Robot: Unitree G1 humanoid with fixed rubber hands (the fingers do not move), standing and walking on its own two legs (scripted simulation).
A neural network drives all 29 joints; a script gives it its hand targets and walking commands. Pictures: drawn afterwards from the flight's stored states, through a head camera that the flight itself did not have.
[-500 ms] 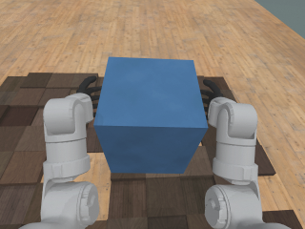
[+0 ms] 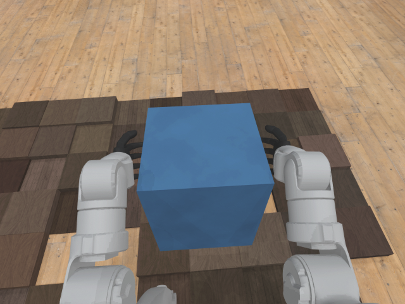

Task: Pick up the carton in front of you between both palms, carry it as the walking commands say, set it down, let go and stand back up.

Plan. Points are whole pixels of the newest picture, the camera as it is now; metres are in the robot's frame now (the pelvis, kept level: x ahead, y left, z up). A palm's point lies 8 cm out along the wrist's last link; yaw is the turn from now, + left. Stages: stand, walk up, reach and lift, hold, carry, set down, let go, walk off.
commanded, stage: carry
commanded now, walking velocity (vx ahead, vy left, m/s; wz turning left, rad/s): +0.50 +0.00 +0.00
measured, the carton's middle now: (202, 180) +0.36 +0.00 -0.01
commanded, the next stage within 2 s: none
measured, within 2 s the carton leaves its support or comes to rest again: neither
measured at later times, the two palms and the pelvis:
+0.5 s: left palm (148, 40) +0.70 +0.13 +0.11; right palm (265, 47) +0.67 -0.16 +0.11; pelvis +0.33 +0.02 +0.02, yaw -2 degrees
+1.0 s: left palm out of the picture +0.98 +0.12 +0.10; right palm out of the picture +1.01 -0.18 +0.10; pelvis +0.64 -0.05 +0.00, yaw +0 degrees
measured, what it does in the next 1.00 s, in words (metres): walks ahead: left foot, then right foot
